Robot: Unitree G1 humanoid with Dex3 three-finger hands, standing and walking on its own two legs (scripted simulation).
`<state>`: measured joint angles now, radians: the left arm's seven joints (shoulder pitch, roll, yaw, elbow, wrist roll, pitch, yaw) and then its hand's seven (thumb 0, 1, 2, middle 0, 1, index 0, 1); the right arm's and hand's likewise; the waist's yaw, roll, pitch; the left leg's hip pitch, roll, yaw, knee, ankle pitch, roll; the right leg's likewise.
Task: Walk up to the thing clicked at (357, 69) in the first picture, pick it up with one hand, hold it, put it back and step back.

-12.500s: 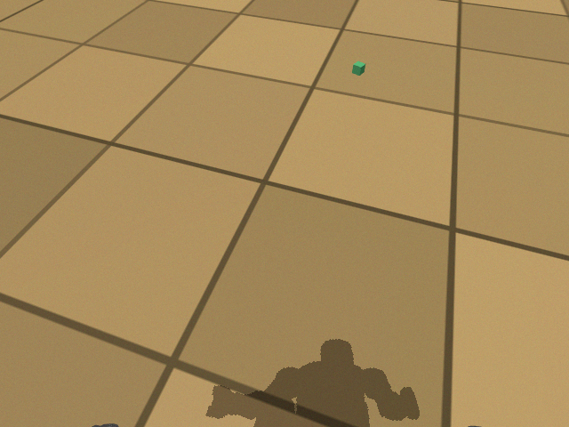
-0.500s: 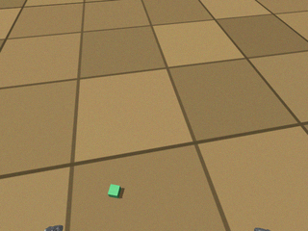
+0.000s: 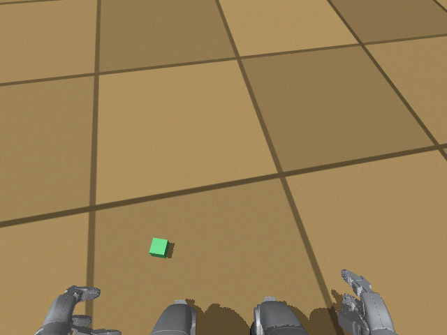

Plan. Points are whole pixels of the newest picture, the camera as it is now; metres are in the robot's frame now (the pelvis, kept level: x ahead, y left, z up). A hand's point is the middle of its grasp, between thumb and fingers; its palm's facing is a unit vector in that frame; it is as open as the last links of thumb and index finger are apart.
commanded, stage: rise first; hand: left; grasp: from above
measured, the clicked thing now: (159, 248) +0.42 +0.25 -0.68
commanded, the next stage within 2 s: none
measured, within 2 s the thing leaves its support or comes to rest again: neither
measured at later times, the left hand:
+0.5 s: hand (96, 321) +0.15 +0.28 -0.23, palm faces -0.29 -0.79 -0.54, open 13.3 cm
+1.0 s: hand (116, 273) +0.27 +0.32 -0.42, palm faces -0.52 -0.31 -0.80, open 12.9 cm
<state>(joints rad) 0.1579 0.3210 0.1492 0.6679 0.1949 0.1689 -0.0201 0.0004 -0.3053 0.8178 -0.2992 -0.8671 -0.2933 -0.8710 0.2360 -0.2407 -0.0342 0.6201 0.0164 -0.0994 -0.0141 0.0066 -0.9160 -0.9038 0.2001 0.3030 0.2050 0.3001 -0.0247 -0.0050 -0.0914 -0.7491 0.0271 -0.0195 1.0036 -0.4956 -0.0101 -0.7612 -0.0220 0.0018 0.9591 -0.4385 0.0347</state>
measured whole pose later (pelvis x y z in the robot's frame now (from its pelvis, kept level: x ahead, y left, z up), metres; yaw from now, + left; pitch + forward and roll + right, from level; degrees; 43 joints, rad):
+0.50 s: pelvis -0.02 +0.00 -0.09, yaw +0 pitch +25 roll -2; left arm 0.17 0.40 0.13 0.49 0.36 0.13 -0.02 0.00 -0.42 0.84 -0.28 -0.88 -0.27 -0.89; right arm 0.16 -0.26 -0.03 0.54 0.00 -0.19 0.01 0.01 -0.93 -0.91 0.20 0.30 0.21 0.30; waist -0.03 0.00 -0.17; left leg -1.24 0.02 -0.05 1.44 -0.65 -0.01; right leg -1.24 -0.03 -0.01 1.39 -0.59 0.04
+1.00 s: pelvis -0.09 +0.00 -0.30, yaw -2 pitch +34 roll -4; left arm -0.50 0.67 0.21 0.92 0.89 -0.34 0.00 0.00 -0.37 0.82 -0.32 -0.86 -0.32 -0.86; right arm 0.10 -0.29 -0.04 0.70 -0.04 -0.09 0.07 0.01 -0.98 -0.92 0.20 0.30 0.20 0.30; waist -0.05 0.00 -0.10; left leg -2.03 -0.01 -0.10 2.15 -0.71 -0.03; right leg -2.02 -0.02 -0.01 2.07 -0.63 0.04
